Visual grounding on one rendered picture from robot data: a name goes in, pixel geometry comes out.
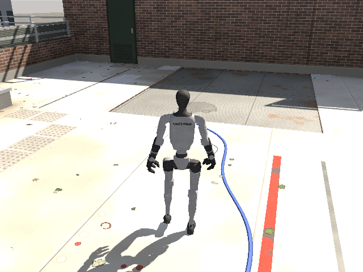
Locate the right robot forearm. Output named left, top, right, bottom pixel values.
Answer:
left=204, top=137, right=215, bottom=160

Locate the left robot hand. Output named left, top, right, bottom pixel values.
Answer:
left=146, top=160, right=159, bottom=173

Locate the right robot upper arm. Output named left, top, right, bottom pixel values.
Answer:
left=194, top=114, right=210, bottom=146

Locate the left robot upper arm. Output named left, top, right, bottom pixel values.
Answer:
left=155, top=114, right=171, bottom=146

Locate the left robot forearm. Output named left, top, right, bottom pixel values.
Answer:
left=148, top=137, right=160, bottom=162

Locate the right robot foot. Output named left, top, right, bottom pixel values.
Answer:
left=187, top=220, right=196, bottom=235

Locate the robot left shin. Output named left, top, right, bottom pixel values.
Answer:
left=164, top=178, right=172, bottom=216

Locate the right robot hand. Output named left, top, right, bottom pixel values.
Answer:
left=202, top=158, right=216, bottom=170

